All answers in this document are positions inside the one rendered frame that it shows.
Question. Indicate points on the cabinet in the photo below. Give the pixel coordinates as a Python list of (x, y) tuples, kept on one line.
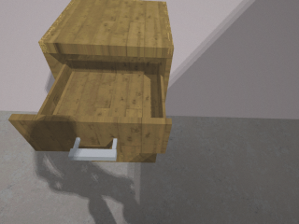
[(112, 30)]

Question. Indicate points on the drawer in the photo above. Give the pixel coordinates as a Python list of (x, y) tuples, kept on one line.
[(99, 101)]

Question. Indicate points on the handle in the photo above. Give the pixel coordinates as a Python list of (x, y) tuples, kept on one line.
[(93, 154)]

